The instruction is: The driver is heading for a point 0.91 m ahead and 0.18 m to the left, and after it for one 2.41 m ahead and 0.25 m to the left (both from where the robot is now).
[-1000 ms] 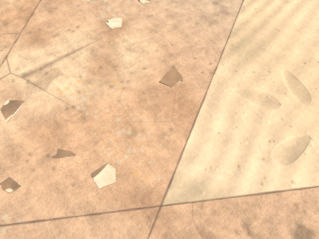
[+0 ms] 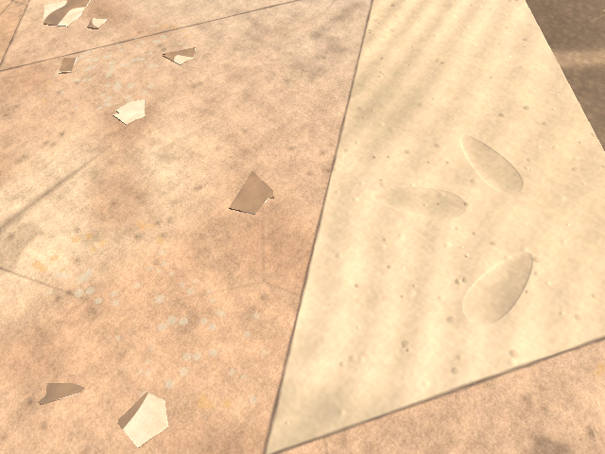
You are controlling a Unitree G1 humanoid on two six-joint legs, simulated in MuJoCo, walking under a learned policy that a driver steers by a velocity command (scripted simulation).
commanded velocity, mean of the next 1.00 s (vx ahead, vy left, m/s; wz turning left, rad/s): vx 0.39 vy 0.00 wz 0.27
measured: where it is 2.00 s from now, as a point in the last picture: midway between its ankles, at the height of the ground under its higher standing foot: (252, 259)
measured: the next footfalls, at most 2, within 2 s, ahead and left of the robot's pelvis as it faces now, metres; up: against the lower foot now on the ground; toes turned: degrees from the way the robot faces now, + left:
left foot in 0.54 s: +0.29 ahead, +0.18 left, +0.00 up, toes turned +10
right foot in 1.02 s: +0.65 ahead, +0.08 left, +0.00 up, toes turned +22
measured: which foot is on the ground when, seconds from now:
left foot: up 0.00-0.52, down 0.54-1.00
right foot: down 0.00-0.54, up 0.56-1.00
